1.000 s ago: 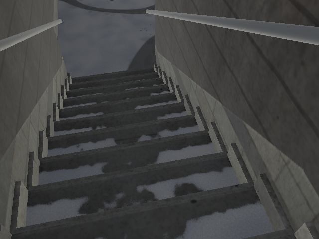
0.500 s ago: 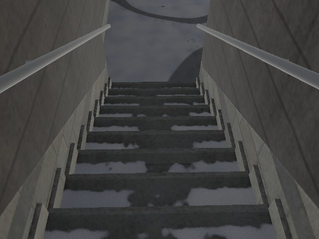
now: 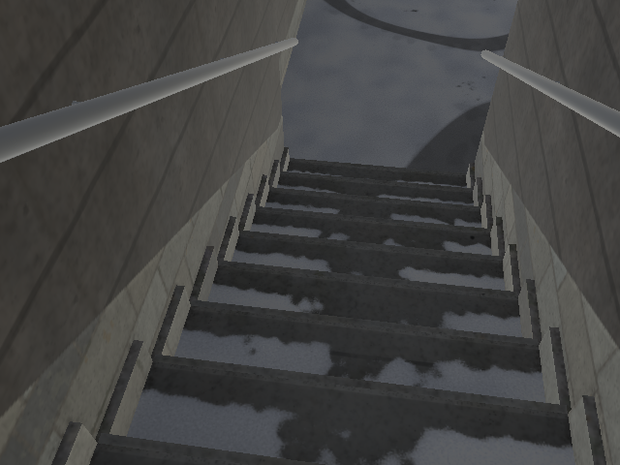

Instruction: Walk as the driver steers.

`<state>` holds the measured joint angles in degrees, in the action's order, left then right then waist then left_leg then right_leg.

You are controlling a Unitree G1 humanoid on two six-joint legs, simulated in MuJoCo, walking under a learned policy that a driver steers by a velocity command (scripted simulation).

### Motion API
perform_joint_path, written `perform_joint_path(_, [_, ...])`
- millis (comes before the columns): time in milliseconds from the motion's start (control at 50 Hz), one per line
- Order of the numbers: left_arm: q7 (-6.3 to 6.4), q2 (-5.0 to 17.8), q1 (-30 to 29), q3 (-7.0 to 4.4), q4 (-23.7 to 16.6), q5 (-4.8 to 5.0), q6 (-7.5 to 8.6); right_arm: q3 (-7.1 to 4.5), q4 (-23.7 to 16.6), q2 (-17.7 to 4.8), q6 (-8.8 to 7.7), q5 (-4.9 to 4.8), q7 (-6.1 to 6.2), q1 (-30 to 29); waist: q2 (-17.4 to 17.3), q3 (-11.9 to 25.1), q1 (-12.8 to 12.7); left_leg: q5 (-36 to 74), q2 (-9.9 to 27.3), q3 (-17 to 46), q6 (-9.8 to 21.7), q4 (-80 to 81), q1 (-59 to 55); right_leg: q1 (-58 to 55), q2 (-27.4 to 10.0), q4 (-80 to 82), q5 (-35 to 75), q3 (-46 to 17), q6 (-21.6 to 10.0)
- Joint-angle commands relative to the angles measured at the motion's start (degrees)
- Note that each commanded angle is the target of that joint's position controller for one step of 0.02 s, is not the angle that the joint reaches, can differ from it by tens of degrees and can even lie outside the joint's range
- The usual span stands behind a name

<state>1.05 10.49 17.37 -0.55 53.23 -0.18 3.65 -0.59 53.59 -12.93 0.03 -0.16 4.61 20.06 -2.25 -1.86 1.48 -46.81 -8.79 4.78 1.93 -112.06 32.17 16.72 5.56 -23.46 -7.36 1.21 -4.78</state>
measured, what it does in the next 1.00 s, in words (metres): steps on the spot, turning right: left foot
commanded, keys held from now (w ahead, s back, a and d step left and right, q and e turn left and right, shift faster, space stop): e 0.52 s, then no key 0.34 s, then w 0.10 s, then w+q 0.04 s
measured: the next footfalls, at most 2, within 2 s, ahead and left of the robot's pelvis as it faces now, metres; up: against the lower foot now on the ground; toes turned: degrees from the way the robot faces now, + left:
left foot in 0.38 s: +0.08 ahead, +0.08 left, +0.00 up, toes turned -17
right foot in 1.20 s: +0.03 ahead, -0.16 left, +0.00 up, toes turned -14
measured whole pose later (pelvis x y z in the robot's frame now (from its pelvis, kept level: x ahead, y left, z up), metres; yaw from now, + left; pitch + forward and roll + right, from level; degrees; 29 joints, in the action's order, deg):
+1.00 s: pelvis +0.00 +0.02 +0.00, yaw -21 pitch +1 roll -1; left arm 0.8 12.0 2.9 0.0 32.4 -1.9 -7.3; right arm 0.9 37.9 -11.7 -1.9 2.1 3.2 26.7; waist 3.0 1.3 4.9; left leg -16.6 0.6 -4.0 4.9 -33.9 18.4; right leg 49.6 7.2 -98.6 -17.0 -5.2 4.2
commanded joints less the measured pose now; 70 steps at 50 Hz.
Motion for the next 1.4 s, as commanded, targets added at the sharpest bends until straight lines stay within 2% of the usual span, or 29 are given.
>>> perform_joint_path(20, [1.05,7.1,6.8,0.34,-1.3,-0.51,0.3,0.13,-4.0,-5.5,2.78,3.37,-0.52,-1.5,0.5,5.0,-0.6,12.0,6.2,-0.3,-2.0,1.6,15.0,-5.7,-28.2,2.8,35.6,-23.9,-20.4])
perform_joint_path(40, [0.37,7.3,7.2,0.51,-0.4,-0.75,1.06,-0.24,-4.4,-4.8,3.35,3.78,-0.92,-3.4,-3.2,1.5,1.8,23.9,7.0,0.3,-1.2,13.1,11.8,3.0,-22.6,2.9,34.4,-20.9,-16.9])
perform_joint_path(80, [-0.62,10.0,8.0,0.01,-0.3,-0.92,2.16,0.34,-4.3,-1.7,4.33,3.69,-1.0,-4.1,3.7,2.1,1.9,28.4,5.5,-3.3,-1.2,14.9,7.8,8.0,-18.2,2.8,42.7,-18.9,-15.2])
perform_joint_path(100, [-0.55,10.7,5.7,-0.11,-1.2,0.02,2.44,0.77,-6.5,-1.2,4.45,3.55,-1.28,-7.0,3.7,0.8,2.7,35.3,6.5,-2.1,-2.1,26.2,7.2,10.0,-16.1,3.2,35.5,-17.6,-14.1])
perform_joint_path(140, [-0.3,8.2,4.5,0.66,-2.4,0.3,1.3,0.93,-8.3,-0.1,4.26,3.69,-1.5,-11.0,8.4,2.7,1.7,41.1,6.1,-3.7,-2.9,44.5,2.9,6.9,-11.8,1.1,30.1,-15.1,-9.0])
perform_joint_path(200, [0.21,10.7,6.7,-1.09,-4.3,-0.57,-1.93,1.59,-11.2,0.4,5.19,1.99,-1.8,-15.0,14.9,4.9,-1.1,36.4,3.0,-5.6,-3.3,53.2,-3.2,3.2,-11.5,2.0,22.1,-18.6,-6.2])
perform_joint_path(280, [0.45,11.6,4.9,-2.58,-9.2,-2.32,-6.27,1.41,-16.1,-1.2,2.55,0.52,-1.56,-19.7,13.6,1.8,-4.7,24.7,2.1,-2.9,-2.3,64.7,-2.9,-1.7,-12.7,6.5,-3.5,-29.2,-8.2])
perform_joint_path(340, [0.5,11.5,0.5,-3.18,-12.9,-1.04,-6.97,1.53,-16.2,-0.2,0.26,0.21,-1.93,-12.8,10.0,1.4,-1.5,24.5,2.2,-2.5,0.4,80.5,-17.6,3.8,-11.4,6.6,-11.4,-32.3,-6.7])
perform_joint_path(380, [0.35,9.2,0.5,-3.3,-14.0,0.28,-6.68,0.06,-15.1,-4.1,-0.86,0.18,-1.29,-2.1,1.0,3.7,3.0,23.0,10.0,6.3,1.6,90.8,-44.4,23.0,-5.1,-5.2,-25.5,-26.1,-1.4])
perform_joint_path(400, [0.21,5.5,-1.8,-2.84,-18.1,0.37,-6.13,-1.44,-15.2,-10.0,-1.25,0.35,-1.43,3.1,-10.0,4.5,4.8,23.1,27.1,23.6,4.7,96.2,-52.1,37.8,3.5,-24.5,-34.7,-13.3,2.2])
perform_joint_path(420, [0.96,9.6,-8.0,-4.01,-19.5,-1.45,-5.53,-2.03,-12.9,-11.1,-0.71,1.9,-1.59,6.2,-8.2,-0.5,7.0,38.9,31.1,31.9,6.6,96.2,-47.4,48.9,7.1,-35.5,-34.8,-13.5,4.5])
perform_joint_path(440, [1.25,10.6,-7.6,-4.53,-19.6,-2.11,-5.16,-1.29,-12.5,-8.4,-0.96,2.06,-1.07,5.1,-4.1,-1.0,3.5,48.6,30.0,26.7,5.9,93.7,-43.1,47.4,4.9,-44.5,-29.8,-13.8,5.9])
perform_joint_path(520, [0.33,8.0,-4.1,-4.54,-18.2,-2.17,-8.22,0.59,-18.4,-3.5,-3.24,2.45,-2.57,-8.6,-3.9,5.8,-6.3,70.2,18.3,4.6,6.1,88.6,-18.8,34.8,5.3,-79.1,-16.4,-5.0,6.1])
perform_joint_path(640, [0.87,5.0,-13.5,-2.33,-22.8,-1.77,-11.23,0.58,-18.4,-6.2,-2.17,1.06,-1.36,3.9,-1.1,4.9,-1.8,58.9,18.8,8.6,9.6,85.2,-23.6,49.0,5.4,-89.2,-12.2,-7.3,9.5])
perform_joint_path(740, [1.0,5.0,-18.0,-1.73,-24.6,-2.28,-10.72,0.09,-19.0,-7.9,-1.65,1.8,-0.33,7.4,-2.4,7.0,0.9,56.0,21.8,11.4,11.2,85.5,-29.4,51.3,5.9,-86.2,-11.9,-9.3,11.0])
perform_joint_path(860, [1.65,5.2,-22.5,-1.23,-26.6,-1.36,-10.41,-0.03,-19.8,-7.3,-1.78,2.54,-0.35,9.3,-3.4,3.9,3.3,48.2,25.0,13.7,16.0,88.0,-29.4,52.4,4.8,-87.3,-14.6,-9.5,10.5])
perform_joint_path(900, [1.36,5.2,-20.9,-0.76,-26.5,-1.6,-10.15,-0.49,-19.7,-7.7,-1.9,2.71,-0.62,9.7,-3.4,4.3,2.8,37.2,25.0,14.4,16.0,89.6,-29.1,51.3,3.8,-85.2,-14.7,-9.3,9.8])
perform_joint_path(1040, [-2.72,3.9,-18.9,0.67,-26.9,-1.51,-8.27,-2.29,-19.1,-9.0,-1.81,2.03,-1.15,4.2,-0.4,1.4,0.8,6.3,20.7,14.4,11.4,94.9,-18.4,31.5,-6.4,-44.8,-0.2,-4.3,8.0])
perform_joint_path(1100, [-3.84,4.2,-16.9,0.0,-25.5,0.54,-7.68,-4.1,-18.3,-13.8,-0.46,1.17,-3.18,3.8,-7.9,-0.8,2.3,0.6,20.4,13.1,11.6,100.8,-4.4,3.4,-3.4,-22.7,-16.0,0.4,5.1])
perform_joint_path(1140, [-2.89,3.9,-8.7,0.08,-21.7,0.34,-7.02,-3.83,-18.4,-11.0,0.65,0.95,-4.16,2.9,-7.0,-1.6,-1.2,-0.3,17.7,13.2,10.9,96.8,0.2,-8.0,-0.7,-17.8,-16.3,3.4,4.5])
perform_joint_path(1160, [-1.85,4.0,-3.6,0.11,-19.7,0.87,-5.89,-3.52,-18.8,-8.6,0.48,1.63,-4.11,0.6,-5.3,-4.0,-4.6,0.1,15.0,13.1,9.7,91.4,3.1,-12.8,-2.7,-10.0,-14.3,0.5,4.1])
perform_joint_path(1180, [-1.26,5.4,4.8,-0.28,-17.7,0.41,-4.19,-2.96,-19.4,-4.7,0.66,1.71,-4.25,-1.4,3.4,-3.5,-8.3,4.7,8.7,8.2,7.1,75.3,9.5,-20.9,-8.9,-3.7,-20.9,-7.3,4.6])
perform_joint_path(1200, [-0.6,10.5,15.1,-0.49,-16.9,-0.96,-3.16,-1.56,-22.0,2.1,-0.2,1.21,-4.6,-5.6,14.5,-3.0,-10.8,3.3,2.6,5.9,3.9,53.1,20.7,-24.1,-25.5,2.3,-36.1,-30.2,3.6])
perform_joint_path(1220, [0.64,19.2,21.0,-3.95,-14.5,-0.68,-2.88,-3.16,-25.0,-3.7,-1.62,0.62,-5.01,-10.3,13.5,-7.6,-13.4,10.2,-2.6,11.7,3.5,51.8,36.7,-26.5,-29.1,13.3,-45.0,-49.4,0.1])
perform_joint_path(1240, [1.7,19.8,19.4,-4.64,-13.3,-1.38,-2.74,-3.98,-25.5,-6.6,-2.35,1.64,-5.29,-14.3,11.8,-9.7,-12.0,16.0,-1.4,14.9,3.1,48.6,40.2,-24.9,-28.5,14.9,-49.1,-48.8,0.3])
perform_joint_path(1280, [1.55,14.1,6.0,-2.96,-15.0,-0.29,-1.5,-4.31,-21.6,-7.6,-1.66,2.48,-5.25,-10.6,12.7,-9.3,-3.9,29.1,1.2,12.1,0.9,47.8,29.1,-12.7,-23.0,13.0,-32.2,-31.6,4.4])
perform_joint_path(1320, [0.63,7.9,-2.8,-1.39,-16.4,-0.5,-0.17,-4.91,-17.9,-8.6,-0.28,2.18,-6.81,-4.8,12.4,-2.5,2.3,41.3,1.8,7.2,-1.7,43.3,10.8,-0.4,-17.0,13.3,-12.8,-18.0,2.7])
perform_joint_path(1340, [0.42,8.9,-2.7,-2.09,-15.7,-0.82,0.29,-5.04,-16.4,-8.6,0.7,2.61,-7.4,-1.4,11.8,0.2,4.3,46.3,2.4,6.1,-2.5,37.8,5.3,2.5,-16.6,12.8,-8.8,-15.2,0.9])
perform_joint_path(1400, [-0.5,9.5,0.7,-2.77,-14.4,-1.38,0.18,-5.02,-14.8,-7.9,2.39,2.19,-8.54,-2.3,8.6,-0.5,2.6,51.8,4.1,4.8,-1.2,35.6,10.4,-0.4,-15.0,8.9,-9.3,-8.8,-0.5])
Velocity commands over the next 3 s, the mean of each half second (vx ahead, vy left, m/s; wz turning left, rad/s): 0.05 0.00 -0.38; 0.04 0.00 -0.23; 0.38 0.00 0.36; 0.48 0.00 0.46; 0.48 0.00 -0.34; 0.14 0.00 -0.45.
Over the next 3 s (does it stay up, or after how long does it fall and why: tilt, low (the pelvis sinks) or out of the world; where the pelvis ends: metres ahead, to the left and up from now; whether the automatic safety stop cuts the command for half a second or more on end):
stays up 0.87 -0.03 -0.48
